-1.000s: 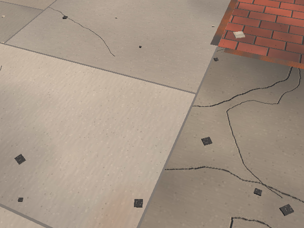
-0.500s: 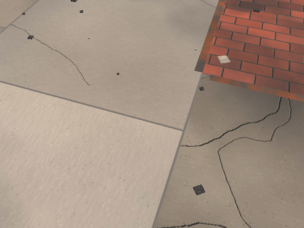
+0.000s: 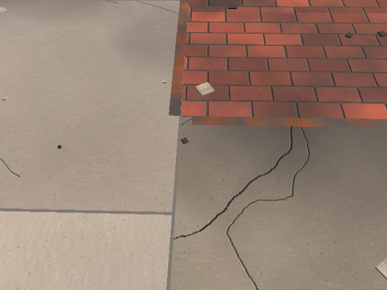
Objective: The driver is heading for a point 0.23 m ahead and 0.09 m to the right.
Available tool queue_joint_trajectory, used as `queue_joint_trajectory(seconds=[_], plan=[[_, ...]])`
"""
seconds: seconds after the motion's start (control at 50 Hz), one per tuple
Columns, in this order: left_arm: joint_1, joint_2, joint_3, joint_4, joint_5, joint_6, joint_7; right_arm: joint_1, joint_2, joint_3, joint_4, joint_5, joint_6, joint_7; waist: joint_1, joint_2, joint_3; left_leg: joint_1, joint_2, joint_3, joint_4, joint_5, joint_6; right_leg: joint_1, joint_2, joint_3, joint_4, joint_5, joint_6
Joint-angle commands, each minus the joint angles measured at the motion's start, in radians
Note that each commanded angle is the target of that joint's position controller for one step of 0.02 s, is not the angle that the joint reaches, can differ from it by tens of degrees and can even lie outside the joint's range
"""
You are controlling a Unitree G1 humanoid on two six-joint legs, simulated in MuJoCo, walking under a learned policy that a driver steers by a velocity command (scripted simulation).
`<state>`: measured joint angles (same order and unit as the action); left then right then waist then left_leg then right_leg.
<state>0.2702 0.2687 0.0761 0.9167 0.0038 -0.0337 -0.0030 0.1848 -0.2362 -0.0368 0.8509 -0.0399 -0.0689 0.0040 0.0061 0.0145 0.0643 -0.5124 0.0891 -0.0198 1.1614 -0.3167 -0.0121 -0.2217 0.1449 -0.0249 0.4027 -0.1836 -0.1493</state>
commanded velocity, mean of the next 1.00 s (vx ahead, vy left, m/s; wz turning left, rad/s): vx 0.12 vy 0.00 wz -0.13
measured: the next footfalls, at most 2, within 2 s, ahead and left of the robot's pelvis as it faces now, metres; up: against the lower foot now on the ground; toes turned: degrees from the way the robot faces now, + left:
left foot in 0.30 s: +0.31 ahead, +0.11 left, +0.00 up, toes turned -5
right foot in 0.62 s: +0.20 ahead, -0.09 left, +0.00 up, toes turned -3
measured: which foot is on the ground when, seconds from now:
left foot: up 0.00-0.28, down 0.30-1.00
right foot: down 0.00-0.30, up 0.32-0.60, down 0.62-1.00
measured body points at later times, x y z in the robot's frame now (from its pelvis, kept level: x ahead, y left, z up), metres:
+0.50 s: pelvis +0.17 +0.04 +0.00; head +0.21 +0.05 +0.45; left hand +0.26 +0.29 -0.15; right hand +0.24 -0.21 -0.13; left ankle +0.27 +0.11 -0.74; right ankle +0.12 -0.08 -0.70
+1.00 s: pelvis +0.20 +0.02 +0.01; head +0.20 +0.02 +0.46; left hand +0.23 +0.24 -0.15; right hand +0.18 -0.22 -0.15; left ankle +0.27 +0.11 -0.74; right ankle +0.16 -0.09 -0.74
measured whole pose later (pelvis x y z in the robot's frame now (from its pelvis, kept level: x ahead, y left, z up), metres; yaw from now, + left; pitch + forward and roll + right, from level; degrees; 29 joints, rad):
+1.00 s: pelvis +0.20 +0.02 +0.01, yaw -5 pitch -1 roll +0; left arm 0.29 0.17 -0.01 1.11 0.01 -0.01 0.04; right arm 0.28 -0.19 0.00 1.09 -0.01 0.00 -0.02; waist -0.02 0.00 0.01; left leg -0.25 -0.01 0.02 0.38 -0.11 0.03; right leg -0.10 0.04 0.02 0.39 -0.26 -0.03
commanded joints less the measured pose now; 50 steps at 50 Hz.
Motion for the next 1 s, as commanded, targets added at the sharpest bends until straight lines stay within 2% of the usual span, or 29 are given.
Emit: queue_joint_trajectory(seconds=[0.02, 0.06, 0.1, 0.16, 0.2, 0.24, 0.26, 0.28, 0.3, 0.32, 0.34, 0.36, 0.38, 0.4, 0.44, 0.46, 0.52, 0.56, 0.6, 0.62, 0.64, 0.66, 0.68, 0.7, 0.72, 0.76, 0.84, 1.0], plan=[[0.033, 0.131, 0.025, -0.048, -0.005, -0.033, 0.004, 0.061, -0.072, -0.016, -0.046, -0.008, 0.029, 0.006, -0.035, -0.010, -0.049, -0.076, 0.013, 0.018, -0.095, 0.058, -0.037, 0.061, -0.269, 0.260, -0.172, 0.492, -0.147], [0.067, 0.131, 0.022, -0.040, -0.003, -0.033, 0.004, 0.006, -0.067, -0.012, -0.068, -0.004, 0.032, 0.005, -0.019, -0.031, -0.037, -0.077, 0.002, 0.043, -0.195, 0.135, -0.045, 0.057, -0.242, 0.201, -0.140, 0.707, -0.103], [0.094, 0.119, 0.016, -0.032, -0.004, -0.027, 0.004, -0.047, -0.060, -0.004, -0.086, 0.004, 0.031, 0.005, 0.008, -0.063, -0.053, -0.049, -0.022, 0.061, -0.305, 0.210, -0.035, 0.077, -0.211, 0.157, -0.104, 0.816, -0.044], [0.133, 0.109, 0.007, -0.022, 0.001, -0.017, 0.013, -0.107, -0.063, 0.004, -0.102, 0.017, 0.027, 0.002, 0.051, -0.094, -0.077, -0.019, -0.056, 0.071, -0.438, 0.303, -0.007, 0.153, -0.211, 0.155, -0.073, 0.833, 0.002], [0.140, 0.105, 0.003, -0.017, 0.010, -0.010, 0.021, -0.122, -0.072, 0.006, -0.102, 0.018, 0.021, -0.003, 0.062, -0.101, -0.077, 0.009, -0.078, 0.067, -0.507, 0.300, 0.011, 0.199, -0.228, 0.171, -0.039, 0.828, 0.008], [0.116, 0.111, 0.001, -0.018, 0.017, -0.009, 0.029, -0.061, -0.098, -0.001, -0.079, 0.014, 0.010, -0.010, 0.033, -0.107, -0.082, 0.090, -0.097, 0.049, -0.572, 0.249, 0.041, 0.217, -0.252, 0.203, 0.030, 0.859, 0.015], [0.093, 0.121, 0.002, -0.020, 0.014, -0.012, 0.032, 0.005, -0.116, -0.008, -0.054, 0.012, 0.003, -0.016, 0.000, -0.106, -0.091, 0.156, -0.108, 0.041, -0.628, 0.244, 0.060, 0.223, -0.256, 0.220, 0.088, 0.882, 0.022], [0.066, 0.128, 0.002, -0.020, 0.003, -0.017, 0.032, 0.089, -0.121, -0.011, -0.025, 0.008, -0.010, -0.021, -0.053, -0.078, -0.106, 0.259, -0.100, 0.036, -0.750, 0.357, 0.080, 0.214, -0.232, 0.207, 0.191, 0.834, 0.037], [0.067, 0.111, -0.005, -0.039, -0.007, -0.027, 0.029, 0.178, -0.159, -0.018, -0.003, 0.001, -0.027, -0.029, -0.078, -0.005, -0.182, 0.457, 0.025, -0.067, -0.743, 0.760, 0.110, 0.117, -0.181, 0.189, 0.343, 0.594, 0.061], [0.224, 0.033, -0.018, -0.031, -0.033, -0.024, 0.031, 0.205, -0.228, -0.032, -0.013, 0.007, -0.020, -0.027, -0.023, 0.211, -0.323, 0.694, 0.310, -0.333, -0.654, 1.315, 0.288, -0.067, -0.037, 0.116, 0.646, -0.146, 0.098], [0.257, 0.078, -0.010, 0.004, -0.020, -0.006, 0.037, 0.190, -0.170, -0.020, -0.014, 0.040, 0.000, -0.017, -0.022, 0.171, -0.400, 0.672, 0.360, -0.453, -0.700, 1.278, 0.370, -0.129, 0.007, 0.132, 0.758, -0.453, 0.104], [0.204, 0.096, -0.005, 0.022, 0.006, 0.010, 0.036, 0.121, -0.119, -0.005, -0.026, 0.047, 0.006, -0.011, -0.007, 0.049, -0.285, 0.543, 0.307, -0.379, -0.748, 1.056, 0.354, -0.146, -0.033, 0.172, 0.794, -0.413, 0.112], [0.145, 0.081, -0.009, 0.017, 0.020, 0.019, 0.031, 0.048, -0.079, 0.008, -0.033, 0.039, 0.011, -0.013, 0.006, 0.021, -0.190, 0.439, 0.248, -0.307, -0.796, 0.859, 0.312, -0.159, -0.061, 0.165, 0.759, -0.371, 0.120], [0.111, 0.065, -0.013, 0.015, 0.021, 0.031, 0.024, 0.013, -0.051, 0.021, -0.030, 0.032, 0.016, -0.020, 0.021, 0.030, -0.133, 0.348, 0.197, -0.237, -0.846, 0.735, 0.269, -0.132, -0.091, 0.162, 0.683, -0.338, 0.131], [0.132, 0.036, -0.024, 0.037, 0.025, 0.060, 0.017, -0.016, -0.066, 0.023, -0.012, 0.020, 0.023, -0.026, 0.050, 0.105, -0.108, 0.234, 0.112, -0.133, -0.888, 0.572, 0.215, -0.024, -0.096, 0.105, 0.547, -0.294, 0.155], [0.134, 0.027, -0.028, 0.047, 0.021, 0.069, 0.019, -0.007, -0.074, 0.021, -0.001, 0.015, 0.025, -0.025, 0.049, 0.113, -0.117, 0.231, 0.096, -0.116, -0.892, 0.517, 0.206, -0.003, -0.094, 0.084, 0.476, -0.299, 0.162], [0.092, 0.020, -0.037, 0.063, 0.015, 0.085, 0.030, 0.030, -0.109, 0.012, 0.028, 0.017, 0.034, -0.024, 0.021, 0.123, -0.129, 0.238, 0.101, -0.145, -0.920, 0.257, 0.205, 0.025, -0.107, 0.051, 0.319, -0.267, 0.160], [0.072, 0.025, -0.040, 0.074, 0.013, 0.086, 0.032, 0.022, -0.123, 0.005, 0.036, 0.020, 0.048, -0.023, 0.018, 0.131, -0.116, 0.208, 0.095, -0.168, -0.946, 0.030, 0.189, 0.053, -0.114, 0.035, 0.231, -0.200, 0.148], [0.088, 0.016, -0.045, 0.098, 0.017, 0.078, 0.030, 0.005, -0.124, 0.003, 0.042, 0.030, 0.066, -0.025, 0.036, 0.110, -0.081, 0.129, 0.080, -0.171, -0.959, -0.148, 0.145, 0.130, -0.113, 0.017, 0.091, -0.101, 0.123], [0.075, 0.021, -0.049, 0.098, 0.023, 0.071, 0.031, 0.023, -0.114, 0.003, 0.051, 0.031, 0.071, -0.026, 0.032, 0.080, -0.049, 0.090, 0.073, -0.174, -0.967, -0.208, 0.105, 0.146, -0.137, 0.058, 0.016, -0.071, 0.107], [0.072, 0.039, -0.051, 0.095, 0.034, 0.060, 0.034, 0.037, -0.100, 0.004, 0.055, 0.033, 0.074, -0.023, 0.021, 0.030, -0.027, 0.080, 0.050, -0.161, -0.935, -0.198, 0.066, 0.129, -0.209, 0.154, -0.058, -0.104, 0.088], [0.033, 0.062, -0.050, 0.097, 0.023, 0.051, 0.034, 0.051, -0.081, 0.003, 0.057, 0.044, 0.079, -0.021, -0.018, -0.072, 0.029, 0.148, -0.022, -0.085, -0.905, -0.114, 0.043, -0.043, -0.250, 0.228, -0.108, -0.247, 0.065], [0.010, 0.032, -0.061, 0.103, 0.016, 0.039, 0.033, 0.050, -0.069, 0.006, 0.074, 0.041, 0.079, -0.016, -0.028, -0.097, 0.032, 0.288, -0.036, -0.064, -0.849, 0.023, 0.042, -0.151, -0.267, 0.248, -0.166, -0.310, 0.071], [-0.008, 0.026, -0.065, 0.108, 0.011, 0.026, 0.034, 0.072, -0.053, 0.009, 0.091, 0.035, 0.076, -0.014, -0.046, -0.112, 0.012, 0.379, -0.036, -0.057, -0.820, 0.105, 0.046, -0.187, -0.266, 0.243, -0.192, -0.303, 0.086], [-0.018, 0.035, -0.062, 0.112, 0.008, 0.018, 0.036, 0.097, -0.049, 0.010, 0.109, 0.032, 0.072, -0.013, -0.057, -0.114, 0.002, 0.417, -0.030, -0.058, -0.813, 0.141, 0.048, -0.186, -0.255, 0.229, -0.197, -0.274, 0.098], [-0.003, 0.033, -0.062, 0.123, 0.003, 0.011, 0.039, 0.108, -0.067, 0.008, 0.133, 0.026, 0.064, -0.014, -0.050, -0.079, -0.004, 0.397, -0.014, -0.073, -0.820, 0.151, 0.058, -0.130, -0.234, 0.199, -0.174, -0.192, 0.102], [0.051, 0.009, -0.066, 0.152, 0.005, 0.017, 0.040, 0.101, -0.051, 0.015, 0.167, 0.030, 0.060, -0.019, -0.024, -0.029, 0.006, 0.332, -0.011, -0.079, -0.844, 0.139, 0.053, -0.050, -0.224, 0.173, -0.136, -0.117, 0.088], [0.076, -0.006, -0.071, 0.182, 0.004, 0.016, 0.043, 0.129, -0.033, 0.022, 0.224, 0.030, 0.061, -0.029, -0.016, -0.009, -0.003, 0.340, -0.008, -0.079, -0.836, 0.187, 0.053, -0.009, -0.222, 0.155, -0.115, -0.042, 0.084]])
